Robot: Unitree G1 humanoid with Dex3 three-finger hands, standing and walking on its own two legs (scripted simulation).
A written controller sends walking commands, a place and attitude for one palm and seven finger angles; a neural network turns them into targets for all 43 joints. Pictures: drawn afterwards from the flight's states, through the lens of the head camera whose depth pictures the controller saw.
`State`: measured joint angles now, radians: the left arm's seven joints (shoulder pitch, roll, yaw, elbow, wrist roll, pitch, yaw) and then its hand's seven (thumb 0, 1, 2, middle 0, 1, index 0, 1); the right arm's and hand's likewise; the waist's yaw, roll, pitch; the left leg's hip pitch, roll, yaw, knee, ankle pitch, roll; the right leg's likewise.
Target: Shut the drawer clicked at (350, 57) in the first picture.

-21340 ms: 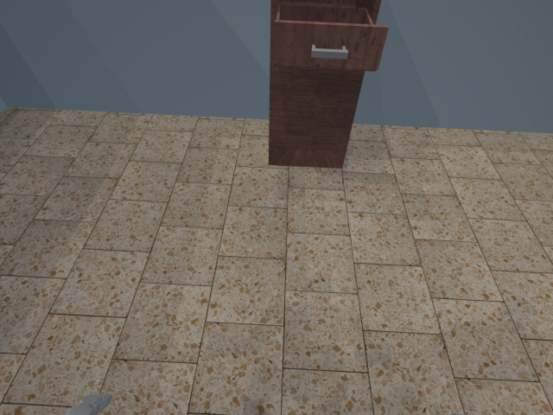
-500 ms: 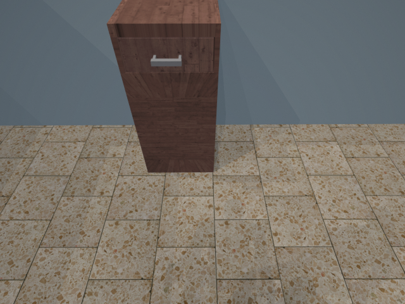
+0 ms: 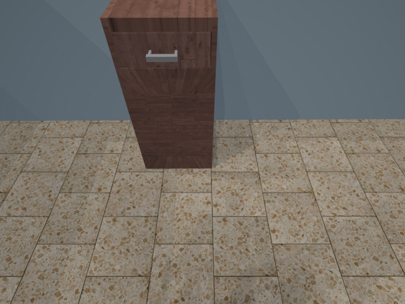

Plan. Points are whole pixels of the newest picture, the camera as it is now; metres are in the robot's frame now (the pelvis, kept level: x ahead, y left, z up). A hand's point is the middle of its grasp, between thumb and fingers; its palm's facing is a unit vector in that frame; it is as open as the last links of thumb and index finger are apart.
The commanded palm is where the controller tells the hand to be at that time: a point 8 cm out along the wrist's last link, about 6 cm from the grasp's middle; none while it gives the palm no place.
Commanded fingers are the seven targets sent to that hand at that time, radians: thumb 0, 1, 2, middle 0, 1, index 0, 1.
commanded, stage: look to check the result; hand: left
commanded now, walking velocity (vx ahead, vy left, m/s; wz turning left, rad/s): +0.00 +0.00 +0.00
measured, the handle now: (162, 55) +0.95 +0.21 +0.00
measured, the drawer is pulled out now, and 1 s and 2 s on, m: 0.00 0.00 0.00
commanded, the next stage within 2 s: stand and wait in 0.28 s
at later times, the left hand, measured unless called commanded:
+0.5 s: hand out of the picture +0.06 +0.20 -0.17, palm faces +0.00 -0.96 -0.27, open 7.4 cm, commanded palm none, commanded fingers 0.00 0.90 0.90 -0.20 -0.30 -0.20 -0.30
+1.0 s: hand out of the picture +0.09 +0.22 -0.16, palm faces -0.01 -0.95 -0.30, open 7.4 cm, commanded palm none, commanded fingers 0.00 0.90 0.90 -0.20 -0.30 -0.20 -0.30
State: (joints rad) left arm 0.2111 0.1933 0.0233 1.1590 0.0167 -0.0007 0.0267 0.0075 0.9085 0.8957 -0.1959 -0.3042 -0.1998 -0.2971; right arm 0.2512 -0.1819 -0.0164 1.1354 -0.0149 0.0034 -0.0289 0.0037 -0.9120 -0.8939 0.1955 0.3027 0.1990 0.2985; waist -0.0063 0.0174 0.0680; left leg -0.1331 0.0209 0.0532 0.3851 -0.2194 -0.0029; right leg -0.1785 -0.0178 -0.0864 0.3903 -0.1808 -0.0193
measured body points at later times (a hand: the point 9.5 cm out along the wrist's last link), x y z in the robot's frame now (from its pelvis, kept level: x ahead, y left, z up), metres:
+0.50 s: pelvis +0.01 -0.01 +0.00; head +0.03 -0.01 +0.45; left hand +0.06 +0.25 -0.15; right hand +0.03 -0.25 -0.16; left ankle -0.01 +0.12 -0.74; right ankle +0.02 -0.11 -0.74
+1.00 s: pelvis +0.03 +0.00 +0.00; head +0.04 -0.01 +0.45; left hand +0.09 +0.27 -0.14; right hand +0.06 -0.27 -0.15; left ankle -0.01 +0.12 -0.74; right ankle +0.02 -0.11 -0.74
